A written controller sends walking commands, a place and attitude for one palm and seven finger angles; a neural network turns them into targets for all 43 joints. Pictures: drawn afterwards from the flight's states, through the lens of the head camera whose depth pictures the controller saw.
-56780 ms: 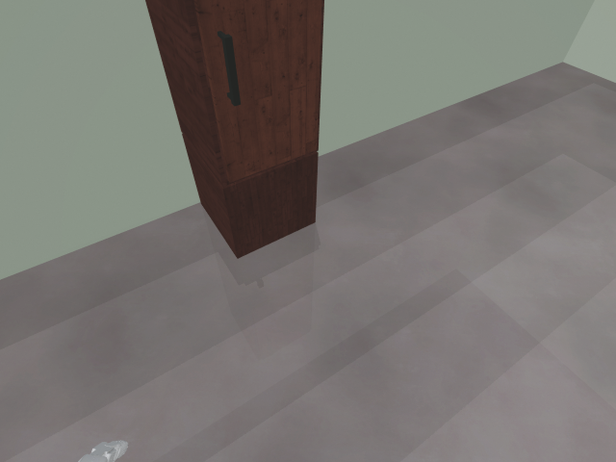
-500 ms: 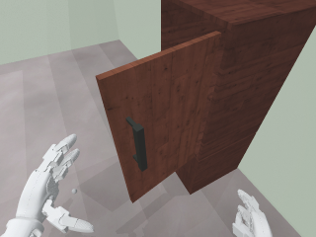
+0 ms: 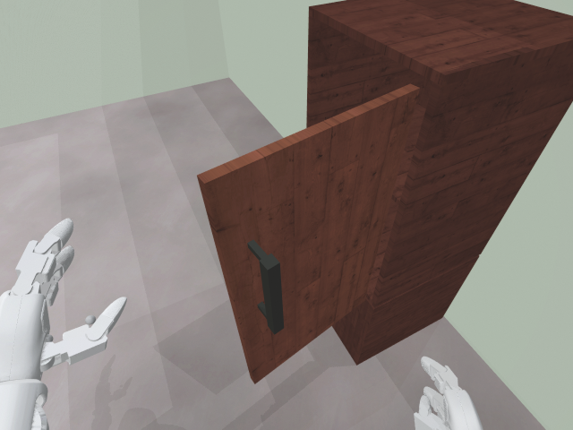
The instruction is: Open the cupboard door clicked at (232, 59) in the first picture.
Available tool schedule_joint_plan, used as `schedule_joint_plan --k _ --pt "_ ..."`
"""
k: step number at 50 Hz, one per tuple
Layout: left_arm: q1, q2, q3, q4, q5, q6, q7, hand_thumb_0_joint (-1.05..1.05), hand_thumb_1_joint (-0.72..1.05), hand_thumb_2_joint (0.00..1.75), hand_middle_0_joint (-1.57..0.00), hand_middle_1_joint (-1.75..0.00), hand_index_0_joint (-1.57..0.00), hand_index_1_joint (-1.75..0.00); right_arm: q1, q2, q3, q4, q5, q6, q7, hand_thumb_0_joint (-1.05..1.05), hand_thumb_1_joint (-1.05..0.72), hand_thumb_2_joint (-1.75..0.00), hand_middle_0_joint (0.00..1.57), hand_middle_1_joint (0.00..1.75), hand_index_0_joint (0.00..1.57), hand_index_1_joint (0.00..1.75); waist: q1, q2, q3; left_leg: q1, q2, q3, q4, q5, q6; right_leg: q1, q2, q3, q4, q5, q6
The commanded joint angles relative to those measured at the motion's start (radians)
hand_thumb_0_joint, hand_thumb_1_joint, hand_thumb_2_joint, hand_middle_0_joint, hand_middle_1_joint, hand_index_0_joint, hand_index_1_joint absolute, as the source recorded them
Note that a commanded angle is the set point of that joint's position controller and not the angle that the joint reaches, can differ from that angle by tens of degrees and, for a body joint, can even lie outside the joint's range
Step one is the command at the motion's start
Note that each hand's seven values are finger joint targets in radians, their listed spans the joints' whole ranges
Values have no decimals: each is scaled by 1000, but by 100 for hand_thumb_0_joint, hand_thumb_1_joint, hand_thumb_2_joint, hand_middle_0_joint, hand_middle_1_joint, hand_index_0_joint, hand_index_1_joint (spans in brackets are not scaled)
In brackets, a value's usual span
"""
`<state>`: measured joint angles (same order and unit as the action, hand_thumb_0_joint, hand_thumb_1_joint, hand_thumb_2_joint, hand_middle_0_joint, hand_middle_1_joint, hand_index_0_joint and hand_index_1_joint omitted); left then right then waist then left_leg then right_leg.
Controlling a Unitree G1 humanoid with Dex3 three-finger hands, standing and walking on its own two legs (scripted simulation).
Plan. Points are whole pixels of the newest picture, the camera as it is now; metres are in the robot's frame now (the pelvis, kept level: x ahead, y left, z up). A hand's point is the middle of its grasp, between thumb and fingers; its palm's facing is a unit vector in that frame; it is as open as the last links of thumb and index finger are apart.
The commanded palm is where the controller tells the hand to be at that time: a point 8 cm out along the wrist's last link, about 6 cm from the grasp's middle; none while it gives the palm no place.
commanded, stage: draw the hand back to the body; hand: left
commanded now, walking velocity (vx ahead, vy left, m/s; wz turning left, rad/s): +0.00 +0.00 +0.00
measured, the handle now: (265, 289) +0.31 +0.08 +0.03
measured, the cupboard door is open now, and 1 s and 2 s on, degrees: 100 100 100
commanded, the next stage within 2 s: step back with the hand held close in 0.52 s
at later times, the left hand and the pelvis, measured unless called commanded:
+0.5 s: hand (79, 317) +0.18 +0.24 +0.15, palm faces +0.44 -0.81 -0.40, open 7.5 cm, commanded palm +0.13 +0.28 +0.17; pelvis -0.01 -0.02 +0.00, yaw +0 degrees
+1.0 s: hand (78, 335) +0.16 +0.24 +0.15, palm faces +0.33 -0.79 -0.52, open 7.4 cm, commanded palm +0.10 +0.28 +0.18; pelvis -0.05 -0.01 +0.00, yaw -1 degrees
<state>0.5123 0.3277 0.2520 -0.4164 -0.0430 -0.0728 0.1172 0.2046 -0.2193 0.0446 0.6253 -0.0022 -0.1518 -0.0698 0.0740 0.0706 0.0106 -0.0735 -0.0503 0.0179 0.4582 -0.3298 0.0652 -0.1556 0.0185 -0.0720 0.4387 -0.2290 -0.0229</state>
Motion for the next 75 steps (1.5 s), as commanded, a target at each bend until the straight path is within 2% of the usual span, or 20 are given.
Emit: schedule_joint_plan --k 1,7,11,19,24,28,31,32,33,35,41,44,47,51,54,59,62,66,70,75 --pt "-95 192 169 -212 -2 -66 17 0 69 81 -19 -30 -19 -30 -122 -113 -47 -151 -2 -39 -3 0 -90 -90 20 30 20 30 1 20 -86 -63 86 -70 -96 473 -95 141 -28 53 -48 238 -16" --pt "-139 223 227 -204 -12 -72 18 0 90 90 -20 -30 -20 -30 -126 -111 -51 -143 0 -26 2 0 -90 -90 20 30 20 30 2 26 -90 -41 88 -66 -107 503 -98 157 -30 57 -62 264 -15" --pt "-110 154 163 -134 -13 -64 3 0 90 90 -20 -30 -20 -30 -134 -118 -57 -140 4 -13 11 0 -90 -90 20 30 20 30 -5 -9 -26 -54 90 -64 -123 444 -87 125 -27 50 -83 217 -12" --pt "-138 212 204 -203 -10 -80 13 0 90 90 -20 -30 -20 -30 -142 -115 -59 -146 3 -13 5 0 -90 -90 20 30 20 30 2 0 -101 -48 77 -56 -126 372 -68 171 -30 67 -89 214 -12" --pt "-154 213 202 -196 -9 -82 17 0 90 90 -20 -30 -20 -30 -148 -109 -55 -136 4 -27 1 0 -90 -90 20 30 20 30 -1 36 -47 -57 74 -54 -134 305 -63 141 -29 74 -111 167 -14" --pt "-134 190 190 -141 -13 -83 12 0 90 90 -20 -30 -20 -30 -147 -108 -57 -128 4 -28 2 0 -90 -90 20 30 20 30 -4 -20 -7 -68 74 -49 -140 259 -51 123 -29 76 -130 130 -11" --pt "-145 190 184 -141 -11 -88 9 0 90 90 -20 -30 -20 -30 -154 -111 -61 -126 7 -29 4 0 -90 -90 20 30 20 30 -3 5 -11 -66 72 -46 -139 239 -48 122 -31 84 -138 106 -11" --pt "-240 221 196 -213 -12 -100 14 0 90 90 -20 -30 -20 -30 -161 -113 -58 -130 6 -35 2 0 -90 -90 20 30 20 30 -8 24 -42 -53 69 -47 -138 237 -46 132 -35 88 -136 113 -10" --pt "-298 341 330 -227 -9 -139 24 0 90 90 -20 -30 -20 -30 -129 -129 -59 -164 20 -19 0 0 -90 -90 20 30 20 30 -55 -26 54 -140 83 -74 -108 133 -25 8 -81 199 -193 97 -10" --pt "-119 232 252 -120 -2 -137 8 0 90 90 -20 -30 -20 -30 -125 -121 -72 -151 8 5 5 0 -90 -90 20 30 20 30 -59 -107 20 -101 73 -75 -44 128 -20 -34 -125 231 -230 66 -18" --pt "-9 231 248 -207 -1 -162 19 0 90 90 -20 -30 -20 -30 -122 -133 -83 -168 7 28 0 0 -90 -90 20 30 20 30 -60 -5 -138 -122 87 -72 -29 216 -33 18 -156 194 -131 219 -33" --pt "30 267 291 -256 -2 -166 31 0 90 90 -20 -30 -20 -30 -113 -134 -96 -187 11 41 -5 0 -90 -90 20 30 20 30 -59 -63 -204 -150 105 -85 -25 303 -39 61 -143 173 -51 325 -27" --pt "53 278 314 -255 -5 -164 40 0 90 90 -20 -30 -20 -30 -117 -123 -102 -193 15 52 -13 0 -90 -90 20 30 20 30 -63 -85 -205 -185 106 -87 -3 319 -43 53 -152 184 -20 378 -31" --pt "54 275 313 -258 -2 -164 47 0 90 90 -20 -30 -20 -30 -121 -130 -107 -193 16 55 -17 0 -90 -90 20 30 20 30 -66 -70 -163 -221 106 -101 3 229 -34 -20 -157 205 -31 263 -37" --pt "56 261 297 -267 8 -165 53 0 90 90 -20 -30 -20 -30 -115 -139 -104 -201 11 54 -20 0 -90 -90 20 30 20 30 -66 -36 -120 -299 136 -144 -54 138 -15 -32 -118 183 4 142 -17" --pt "19 237 295 -313 48 -168 70 0 90 90 -20 -30 -20 -30 -91 -152 -107 -223 -21 48 -33 0 -90 -90 20 30 20 30 -60 68 -81 -570 244 -256 -218 -35 23 134 -12 108 250 96 21" --pt "-26 225 285 -309 67 -170 82 0 90 90 -20 -30 -20 -30 -78 -145 -115 -215 -44 36 -39 0 -90 -90 20 30 20 30 -73 64 -42 -615 290 -281 -235 -82 58 110 8 111 346 -51 23" --pt "2 227 287 -291 50 -178 81 0 90 90 -20 -30 -20 -30 -66 -134 -113 -194 -40 16 -30 0 -90 -90 20 30 20 30 -86 12 -75 -397 238 -237 -95 165 30 12 -21 135 135 24 7" --pt "-40 247 270 -295 16 -186 55 0 90 90 -20 -30 -20 -30 -77 -115 -108 -178 7 26 -12 0 -90 -90 20 30 20 30 -94 -113 -254 -128 117 -77 127 423 -48 -47 -161 279 39 564 -52" --pt "5 298 304 -318 7 -187 50 0 90 90 -20 -30 -20 -30 -105 -97 -98 -188 15 44 -6 0 -90 -90 20 30 20 30 -78 -163 -120 -209 45 -51 294 0 -59 -217 -273 352 -124 264 -118"
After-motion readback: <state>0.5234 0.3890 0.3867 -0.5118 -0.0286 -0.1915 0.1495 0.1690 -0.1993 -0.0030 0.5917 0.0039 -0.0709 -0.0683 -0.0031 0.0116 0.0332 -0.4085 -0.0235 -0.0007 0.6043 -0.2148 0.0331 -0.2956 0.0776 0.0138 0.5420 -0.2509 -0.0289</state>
